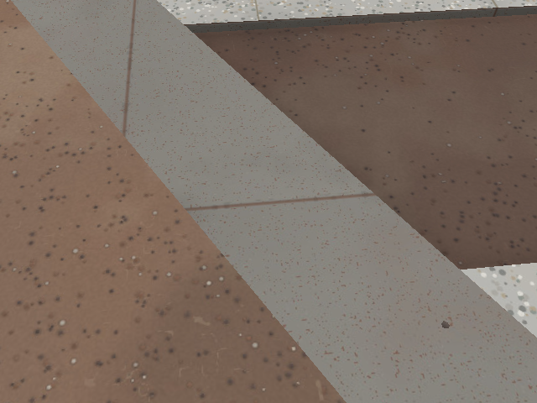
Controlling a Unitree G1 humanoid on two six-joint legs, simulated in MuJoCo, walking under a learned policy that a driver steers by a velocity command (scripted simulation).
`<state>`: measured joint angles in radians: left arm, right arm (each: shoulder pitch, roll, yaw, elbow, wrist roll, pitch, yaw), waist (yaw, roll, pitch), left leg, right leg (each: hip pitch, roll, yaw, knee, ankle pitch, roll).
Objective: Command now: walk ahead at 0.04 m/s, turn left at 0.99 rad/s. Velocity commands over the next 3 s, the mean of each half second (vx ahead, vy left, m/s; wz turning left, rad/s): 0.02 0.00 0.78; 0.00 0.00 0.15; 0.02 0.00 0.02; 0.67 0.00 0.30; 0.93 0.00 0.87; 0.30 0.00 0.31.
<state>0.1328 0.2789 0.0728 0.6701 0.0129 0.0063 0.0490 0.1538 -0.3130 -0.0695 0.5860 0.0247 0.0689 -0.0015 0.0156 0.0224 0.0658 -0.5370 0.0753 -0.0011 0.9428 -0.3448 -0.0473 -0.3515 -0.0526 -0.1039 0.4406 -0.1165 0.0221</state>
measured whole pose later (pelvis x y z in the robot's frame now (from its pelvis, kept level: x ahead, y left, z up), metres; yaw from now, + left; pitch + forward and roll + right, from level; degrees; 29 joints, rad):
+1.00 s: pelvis +0.02 +0.03 +0.00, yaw +24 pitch -1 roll +0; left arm 0.17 0.23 0.04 0.77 0.01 -0.01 0.01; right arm 0.22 -0.21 -0.04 0.69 -0.02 0.01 -0.01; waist 0.02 -0.01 0.02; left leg -0.21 -0.01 -0.06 0.55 -0.33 0.00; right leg -0.25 -0.02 0.02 0.53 -0.27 0.04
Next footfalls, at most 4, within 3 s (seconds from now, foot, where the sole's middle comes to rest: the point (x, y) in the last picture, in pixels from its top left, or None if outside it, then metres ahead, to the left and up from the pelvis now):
0.08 left None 0.05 0.13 -0.77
0.50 right None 0.12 -0.08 -0.77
0.82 left None -0.01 0.15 -0.77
1.72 right None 0.20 -0.07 -0.77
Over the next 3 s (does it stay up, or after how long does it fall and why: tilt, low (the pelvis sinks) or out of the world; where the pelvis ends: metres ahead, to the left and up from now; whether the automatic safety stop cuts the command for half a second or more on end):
stays up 0.70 0.55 0.00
